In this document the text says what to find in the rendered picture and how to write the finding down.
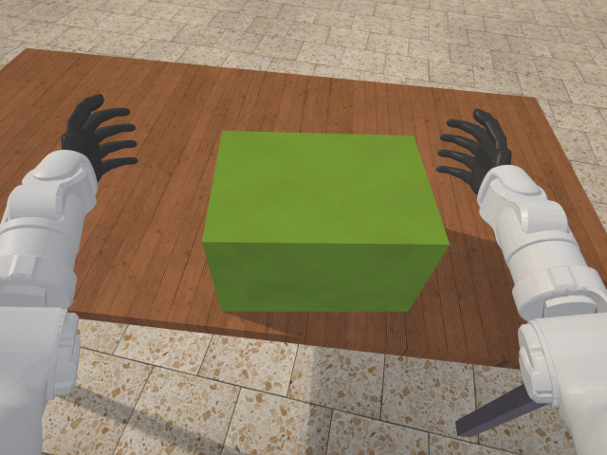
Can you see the right robot hand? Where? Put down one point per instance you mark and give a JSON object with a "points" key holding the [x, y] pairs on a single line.
{"points": [[490, 152]]}

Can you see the left robot upper arm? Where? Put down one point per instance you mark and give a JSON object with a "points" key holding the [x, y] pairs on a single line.
{"points": [[39, 358]]}

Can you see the robot left forearm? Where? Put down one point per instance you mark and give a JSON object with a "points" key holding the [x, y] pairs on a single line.
{"points": [[41, 230]]}

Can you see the robot right forearm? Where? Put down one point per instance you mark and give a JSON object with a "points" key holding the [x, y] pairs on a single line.
{"points": [[550, 274]]}

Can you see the right robot upper arm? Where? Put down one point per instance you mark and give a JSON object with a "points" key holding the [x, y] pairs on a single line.
{"points": [[563, 362]]}

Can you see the left robot hand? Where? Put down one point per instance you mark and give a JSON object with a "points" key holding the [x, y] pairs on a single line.
{"points": [[82, 137]]}

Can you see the table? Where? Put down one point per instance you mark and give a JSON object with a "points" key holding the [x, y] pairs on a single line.
{"points": [[141, 260]]}

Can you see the carton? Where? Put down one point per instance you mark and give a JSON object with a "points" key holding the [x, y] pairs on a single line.
{"points": [[308, 222]]}

